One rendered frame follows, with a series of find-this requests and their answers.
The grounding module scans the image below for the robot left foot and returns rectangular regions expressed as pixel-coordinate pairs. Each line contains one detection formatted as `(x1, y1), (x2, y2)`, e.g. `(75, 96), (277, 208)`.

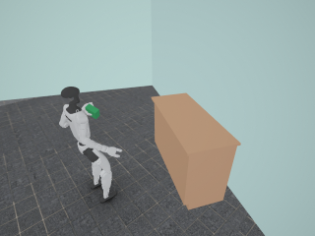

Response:
(91, 180), (101, 190)

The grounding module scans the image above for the robot left hand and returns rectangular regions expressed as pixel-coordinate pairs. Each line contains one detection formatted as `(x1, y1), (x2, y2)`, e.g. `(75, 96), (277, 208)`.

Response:
(82, 102), (94, 116)

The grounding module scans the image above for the robot right forearm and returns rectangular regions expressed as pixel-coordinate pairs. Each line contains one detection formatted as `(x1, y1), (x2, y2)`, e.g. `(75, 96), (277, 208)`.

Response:
(84, 138), (109, 153)

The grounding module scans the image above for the robot torso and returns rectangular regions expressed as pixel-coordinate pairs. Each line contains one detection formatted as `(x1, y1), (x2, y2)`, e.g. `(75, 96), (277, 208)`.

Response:
(65, 109), (94, 156)

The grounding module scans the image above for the sponge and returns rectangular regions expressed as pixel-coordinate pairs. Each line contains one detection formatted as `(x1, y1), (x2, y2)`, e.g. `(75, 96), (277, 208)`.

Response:
(85, 104), (100, 119)

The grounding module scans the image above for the table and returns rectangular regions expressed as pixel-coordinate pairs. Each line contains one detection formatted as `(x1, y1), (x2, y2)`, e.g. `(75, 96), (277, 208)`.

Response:
(151, 92), (241, 210)

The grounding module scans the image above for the robot right hand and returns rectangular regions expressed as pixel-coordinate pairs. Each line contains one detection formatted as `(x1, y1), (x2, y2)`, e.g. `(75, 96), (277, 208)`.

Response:
(107, 147), (122, 158)

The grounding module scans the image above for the robot left upper arm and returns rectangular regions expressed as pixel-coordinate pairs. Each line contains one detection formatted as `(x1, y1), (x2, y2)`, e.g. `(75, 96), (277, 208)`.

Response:
(59, 104), (69, 128)

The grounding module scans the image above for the robot right upper arm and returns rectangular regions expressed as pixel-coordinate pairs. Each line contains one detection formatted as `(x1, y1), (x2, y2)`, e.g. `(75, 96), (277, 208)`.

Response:
(76, 112), (89, 145)

